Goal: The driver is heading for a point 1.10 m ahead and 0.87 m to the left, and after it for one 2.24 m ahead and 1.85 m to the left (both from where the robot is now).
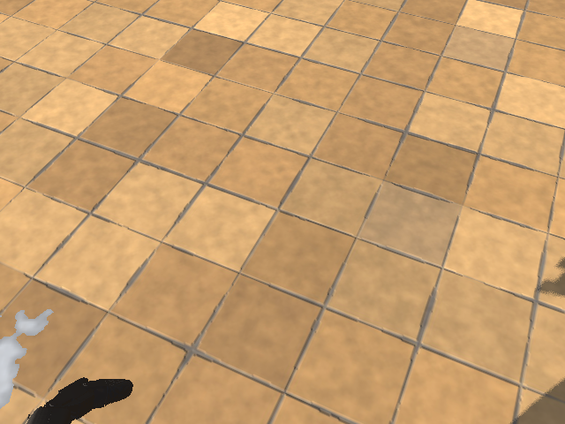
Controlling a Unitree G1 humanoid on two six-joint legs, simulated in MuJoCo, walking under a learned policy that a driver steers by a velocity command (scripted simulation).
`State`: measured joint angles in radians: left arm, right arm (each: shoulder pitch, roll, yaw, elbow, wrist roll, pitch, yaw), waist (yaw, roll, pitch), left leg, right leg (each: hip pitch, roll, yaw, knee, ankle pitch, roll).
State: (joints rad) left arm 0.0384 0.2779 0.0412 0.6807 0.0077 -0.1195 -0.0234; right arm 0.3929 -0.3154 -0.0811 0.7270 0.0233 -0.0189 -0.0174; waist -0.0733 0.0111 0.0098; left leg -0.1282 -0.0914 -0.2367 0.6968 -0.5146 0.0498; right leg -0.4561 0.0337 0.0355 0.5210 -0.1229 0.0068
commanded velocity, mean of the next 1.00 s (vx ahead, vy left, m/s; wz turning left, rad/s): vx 0.50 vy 0.00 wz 0.33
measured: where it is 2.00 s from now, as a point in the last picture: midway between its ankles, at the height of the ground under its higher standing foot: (131, 256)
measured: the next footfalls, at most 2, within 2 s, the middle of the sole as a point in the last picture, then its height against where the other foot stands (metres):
left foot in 0.48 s outside the picture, level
right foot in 0.98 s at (269, 333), level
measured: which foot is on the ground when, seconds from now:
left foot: up 0.00-0.46, down 0.48-0.98, up 1.00-1.00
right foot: down 0.00-0.50, up 0.52-0.96, down 0.98-1.00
